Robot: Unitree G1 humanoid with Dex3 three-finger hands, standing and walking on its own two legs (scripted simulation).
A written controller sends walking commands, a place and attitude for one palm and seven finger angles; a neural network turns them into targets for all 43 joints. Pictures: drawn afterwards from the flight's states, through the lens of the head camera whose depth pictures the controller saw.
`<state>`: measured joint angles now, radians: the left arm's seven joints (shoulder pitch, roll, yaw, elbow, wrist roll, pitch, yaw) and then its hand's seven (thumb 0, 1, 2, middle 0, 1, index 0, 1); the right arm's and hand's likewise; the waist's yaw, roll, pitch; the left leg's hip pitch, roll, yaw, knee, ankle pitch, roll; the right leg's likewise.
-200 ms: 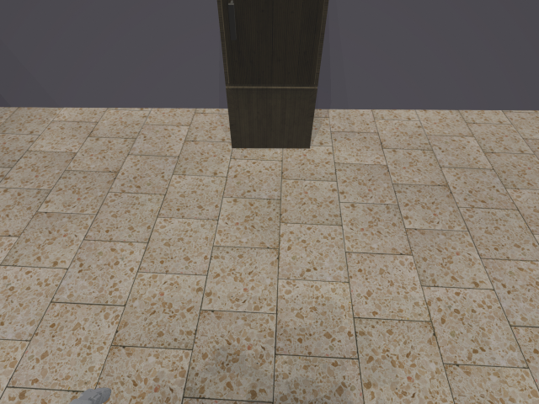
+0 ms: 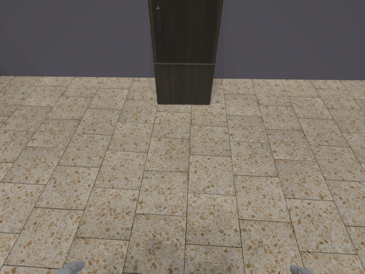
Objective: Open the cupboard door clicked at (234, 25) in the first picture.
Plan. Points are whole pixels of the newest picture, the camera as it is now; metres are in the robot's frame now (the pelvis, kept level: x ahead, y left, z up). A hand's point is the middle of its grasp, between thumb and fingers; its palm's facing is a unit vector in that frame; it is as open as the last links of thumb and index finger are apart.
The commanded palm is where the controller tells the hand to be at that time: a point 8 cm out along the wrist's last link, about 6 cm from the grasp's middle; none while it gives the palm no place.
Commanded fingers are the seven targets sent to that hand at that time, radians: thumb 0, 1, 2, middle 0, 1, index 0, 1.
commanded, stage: stand and wait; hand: left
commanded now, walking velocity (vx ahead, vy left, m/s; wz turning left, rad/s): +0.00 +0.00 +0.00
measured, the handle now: (158, 19) +1.52 +0.25 -0.05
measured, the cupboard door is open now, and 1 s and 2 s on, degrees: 0 0 0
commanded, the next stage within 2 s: look at it before walking up in 0.66 s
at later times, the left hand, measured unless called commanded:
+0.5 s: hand out of the picture +0.05 +0.24 -0.15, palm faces -0.02 -0.94 -0.34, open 7.4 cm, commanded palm none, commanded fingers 0.00 0.90 0.90 -0.20 -0.30 -0.20 -0.30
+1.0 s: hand out of the picture +0.05 +0.24 -0.15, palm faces -0.03 -0.95 -0.32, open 7.4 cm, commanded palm none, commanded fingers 0.00 0.90 0.90 -0.20 -0.30 -0.20 -0.30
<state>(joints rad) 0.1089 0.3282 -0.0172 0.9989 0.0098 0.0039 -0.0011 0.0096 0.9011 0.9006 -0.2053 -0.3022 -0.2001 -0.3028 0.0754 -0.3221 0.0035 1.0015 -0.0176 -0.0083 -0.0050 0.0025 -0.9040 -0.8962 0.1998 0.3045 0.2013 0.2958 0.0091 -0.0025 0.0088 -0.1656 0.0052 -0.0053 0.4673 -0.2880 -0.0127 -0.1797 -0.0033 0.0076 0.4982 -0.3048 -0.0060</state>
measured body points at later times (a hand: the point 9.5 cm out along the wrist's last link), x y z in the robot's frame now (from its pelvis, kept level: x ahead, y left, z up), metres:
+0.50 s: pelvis -0.01 -0.01 +0.01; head -0.01 -0.01 +0.45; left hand +0.06 +0.29 -0.13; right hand +0.06 -0.31 -0.13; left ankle -0.02 +0.13 -0.74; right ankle -0.02 -0.12 -0.74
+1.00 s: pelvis -0.02 +0.00 +0.01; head -0.02 +0.00 +0.46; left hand +0.05 +0.29 -0.13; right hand +0.05 -0.30 -0.13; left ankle -0.02 +0.13 -0.74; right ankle -0.02 -0.12 -0.74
